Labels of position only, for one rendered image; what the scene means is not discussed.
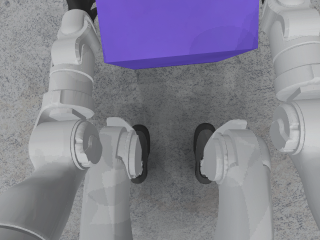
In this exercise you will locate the robot left hand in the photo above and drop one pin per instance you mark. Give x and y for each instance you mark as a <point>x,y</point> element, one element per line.
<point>84,5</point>

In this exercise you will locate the carton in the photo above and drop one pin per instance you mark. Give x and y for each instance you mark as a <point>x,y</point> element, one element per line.
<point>143,34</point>

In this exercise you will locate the robot left upper arm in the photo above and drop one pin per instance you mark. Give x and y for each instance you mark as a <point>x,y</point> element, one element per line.
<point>39,207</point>

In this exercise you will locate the right robot shin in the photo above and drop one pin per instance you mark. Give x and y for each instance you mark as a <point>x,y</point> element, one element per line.
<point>236,124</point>

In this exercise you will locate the right robot forearm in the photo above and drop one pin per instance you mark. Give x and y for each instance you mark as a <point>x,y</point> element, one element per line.
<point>293,30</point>

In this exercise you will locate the left robot forearm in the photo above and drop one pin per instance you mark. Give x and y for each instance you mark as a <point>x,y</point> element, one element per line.
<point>71,76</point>

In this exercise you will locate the left robot foot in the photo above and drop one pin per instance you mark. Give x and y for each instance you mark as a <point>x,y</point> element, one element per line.
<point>144,138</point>

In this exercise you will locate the robot right upper arm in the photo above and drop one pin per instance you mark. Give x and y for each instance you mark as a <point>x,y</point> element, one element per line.
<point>295,129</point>

